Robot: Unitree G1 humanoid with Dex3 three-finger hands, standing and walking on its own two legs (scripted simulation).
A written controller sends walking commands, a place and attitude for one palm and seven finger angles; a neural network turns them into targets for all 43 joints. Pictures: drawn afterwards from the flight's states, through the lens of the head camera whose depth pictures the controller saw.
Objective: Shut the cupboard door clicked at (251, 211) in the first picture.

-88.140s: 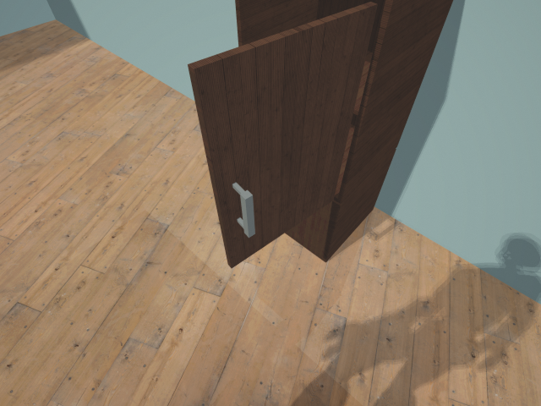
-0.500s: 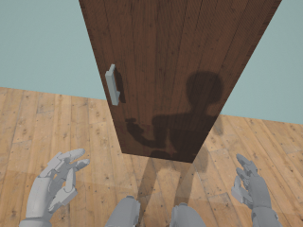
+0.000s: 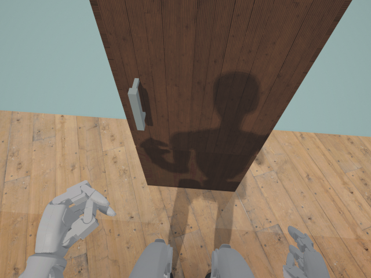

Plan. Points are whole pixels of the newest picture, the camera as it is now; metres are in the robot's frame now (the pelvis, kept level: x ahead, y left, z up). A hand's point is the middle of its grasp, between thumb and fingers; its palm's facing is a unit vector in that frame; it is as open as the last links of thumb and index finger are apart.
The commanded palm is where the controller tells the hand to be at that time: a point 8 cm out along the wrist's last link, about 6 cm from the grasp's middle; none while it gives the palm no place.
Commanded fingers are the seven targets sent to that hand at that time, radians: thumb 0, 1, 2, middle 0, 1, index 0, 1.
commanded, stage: raise the hand and make a fist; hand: left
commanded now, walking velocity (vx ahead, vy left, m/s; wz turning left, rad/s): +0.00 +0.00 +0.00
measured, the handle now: (138, 105) +0.51 +0.16 +0.03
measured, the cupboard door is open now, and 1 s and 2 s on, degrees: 0 0 0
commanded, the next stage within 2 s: bring the fist close to the handle in 0.92 s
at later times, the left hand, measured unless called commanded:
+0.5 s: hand (84, 214) +0.23 +0.21 +0.04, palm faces +0.00 -1.00 -0.03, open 3.1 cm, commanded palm +0.21 +0.25 +0.04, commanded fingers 0.00 0.90 0.90 -1.30 -1.50 -1.30 -1.50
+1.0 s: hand (98, 213) +0.23 +0.18 +0.04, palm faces +0.00 -1.00 -0.04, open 3.1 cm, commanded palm +0.21 +0.23 +0.04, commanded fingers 0.00 0.90 0.90 -1.30 -1.50 -1.30 -1.50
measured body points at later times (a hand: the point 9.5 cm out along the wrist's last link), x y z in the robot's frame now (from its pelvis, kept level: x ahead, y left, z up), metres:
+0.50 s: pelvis +0.01 +0.01 +0.00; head +0.09 +0.03 +0.44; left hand +0.22 +0.26 +0.05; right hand +0.21 -0.21 -0.07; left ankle +0.04 +0.08 -0.62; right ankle +0.04 -0.11 -0.62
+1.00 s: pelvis +0.01 -0.01 +0.00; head +0.09 +0.00 +0.44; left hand +0.23 +0.24 +0.05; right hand +0.20 -0.24 -0.08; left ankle +0.04 +0.08 -0.62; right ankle +0.04 -0.11 -0.62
